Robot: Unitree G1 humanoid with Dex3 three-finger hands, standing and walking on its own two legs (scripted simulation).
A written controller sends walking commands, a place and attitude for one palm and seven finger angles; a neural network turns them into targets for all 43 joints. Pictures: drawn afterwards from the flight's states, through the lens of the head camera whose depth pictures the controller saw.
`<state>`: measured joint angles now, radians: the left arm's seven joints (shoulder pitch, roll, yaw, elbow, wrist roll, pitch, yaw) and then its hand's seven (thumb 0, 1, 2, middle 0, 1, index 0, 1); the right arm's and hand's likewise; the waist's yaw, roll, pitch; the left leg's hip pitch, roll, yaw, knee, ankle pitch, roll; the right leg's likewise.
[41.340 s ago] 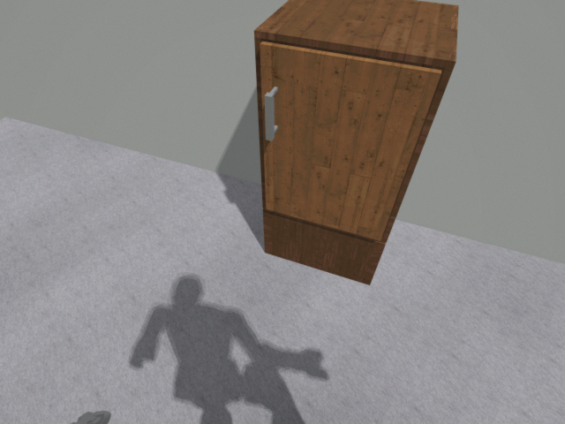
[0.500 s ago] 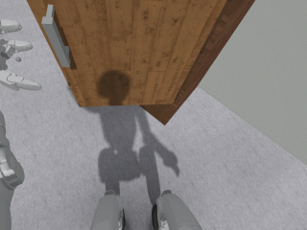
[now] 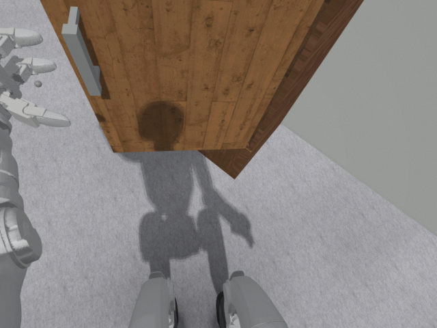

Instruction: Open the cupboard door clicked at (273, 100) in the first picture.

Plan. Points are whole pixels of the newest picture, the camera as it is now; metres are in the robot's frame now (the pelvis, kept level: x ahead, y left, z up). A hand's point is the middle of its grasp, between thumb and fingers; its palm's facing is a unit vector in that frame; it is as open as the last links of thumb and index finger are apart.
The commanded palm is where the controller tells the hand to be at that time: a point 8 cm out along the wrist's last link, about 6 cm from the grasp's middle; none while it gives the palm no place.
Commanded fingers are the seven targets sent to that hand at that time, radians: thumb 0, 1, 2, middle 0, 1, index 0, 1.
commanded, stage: slide the fingers in behind the handle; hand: left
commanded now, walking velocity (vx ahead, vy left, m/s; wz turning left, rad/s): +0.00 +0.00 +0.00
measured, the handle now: (85, 55) +0.56 +0.20 +0.07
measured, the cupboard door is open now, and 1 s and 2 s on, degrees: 44 44 44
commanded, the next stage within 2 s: close the thumb around the handle in 1.60 s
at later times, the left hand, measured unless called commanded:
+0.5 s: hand (64, 83) +0.51 +0.23 +0.06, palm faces +0.03 -1.00 -0.02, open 14.0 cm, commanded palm +0.49 +0.26 +0.06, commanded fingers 0.00 -0.50 0.30 -0.30 -1.20 -0.30 -1.20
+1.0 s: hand (83, 86) +0.50 +0.20 +0.07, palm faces +0.03 -1.00 -0.01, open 14.0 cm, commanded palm +0.48 +0.23 +0.06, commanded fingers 0.00 -0.50 0.30 -0.30 -1.20 -0.30 -1.20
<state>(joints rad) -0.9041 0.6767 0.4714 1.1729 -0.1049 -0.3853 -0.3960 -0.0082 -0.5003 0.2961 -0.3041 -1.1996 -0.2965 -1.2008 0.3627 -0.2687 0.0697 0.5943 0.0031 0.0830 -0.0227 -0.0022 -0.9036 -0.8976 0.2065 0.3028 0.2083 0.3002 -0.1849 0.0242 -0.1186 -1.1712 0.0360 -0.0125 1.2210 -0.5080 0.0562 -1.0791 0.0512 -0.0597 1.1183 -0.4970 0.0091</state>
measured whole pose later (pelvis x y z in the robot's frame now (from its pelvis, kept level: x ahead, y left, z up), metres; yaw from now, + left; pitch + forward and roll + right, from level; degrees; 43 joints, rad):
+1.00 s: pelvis +0.00 -0.01 +0.01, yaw +1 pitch +24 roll -4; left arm -0.86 0.51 0.38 1.14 -0.11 -0.43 -0.26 -0.01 -0.50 0.30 -0.30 -1.20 -0.30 -1.20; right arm 0.37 -0.26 0.04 0.61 0.00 0.08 0.00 0.00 -0.90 -0.90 0.21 0.30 0.21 0.30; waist -0.17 0.03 -0.13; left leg -1.11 0.04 -0.01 1.19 -0.51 0.04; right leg -1.04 0.05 -0.05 1.12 -0.51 -0.01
